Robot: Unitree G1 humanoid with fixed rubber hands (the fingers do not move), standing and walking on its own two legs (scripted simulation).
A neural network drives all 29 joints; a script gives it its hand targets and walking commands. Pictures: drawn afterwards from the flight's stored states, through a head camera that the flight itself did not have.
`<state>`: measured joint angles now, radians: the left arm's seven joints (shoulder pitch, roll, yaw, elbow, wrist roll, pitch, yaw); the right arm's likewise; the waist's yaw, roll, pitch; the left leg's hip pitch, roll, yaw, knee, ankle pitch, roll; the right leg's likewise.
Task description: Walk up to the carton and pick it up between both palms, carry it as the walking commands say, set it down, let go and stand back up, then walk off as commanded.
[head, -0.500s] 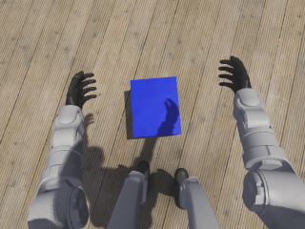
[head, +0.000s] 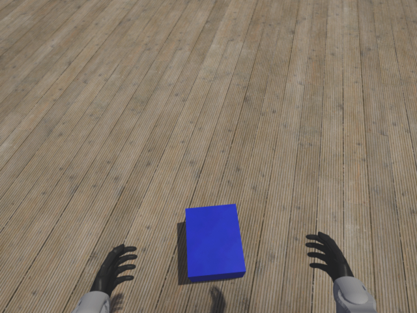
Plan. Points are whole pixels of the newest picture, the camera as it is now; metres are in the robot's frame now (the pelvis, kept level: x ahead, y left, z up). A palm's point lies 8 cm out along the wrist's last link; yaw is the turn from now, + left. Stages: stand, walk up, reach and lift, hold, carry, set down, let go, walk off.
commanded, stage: let go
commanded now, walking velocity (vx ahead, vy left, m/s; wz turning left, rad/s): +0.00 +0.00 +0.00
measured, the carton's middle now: (213, 242) +0.42 +0.04 -0.68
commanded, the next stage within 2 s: stand in 0.64 s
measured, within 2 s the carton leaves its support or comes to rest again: neither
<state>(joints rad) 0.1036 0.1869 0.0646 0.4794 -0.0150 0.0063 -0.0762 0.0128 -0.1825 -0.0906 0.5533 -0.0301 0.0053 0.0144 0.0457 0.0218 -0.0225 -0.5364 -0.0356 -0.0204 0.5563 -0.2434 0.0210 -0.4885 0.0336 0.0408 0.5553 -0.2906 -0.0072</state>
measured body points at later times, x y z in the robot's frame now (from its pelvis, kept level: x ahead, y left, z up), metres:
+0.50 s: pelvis +0.00 -0.01 +0.01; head +0.01 -0.01 +0.46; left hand +0.18 +0.22 -0.06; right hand +0.18 -0.25 -0.06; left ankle +0.01 +0.10 -0.73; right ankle -0.02 -0.12 -0.73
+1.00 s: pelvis +0.02 +0.00 +0.01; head +0.03 +0.02 +0.46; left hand +0.16 +0.29 -0.10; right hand +0.16 -0.30 -0.07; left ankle +0.01 +0.10 -0.73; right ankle -0.02 -0.12 -0.73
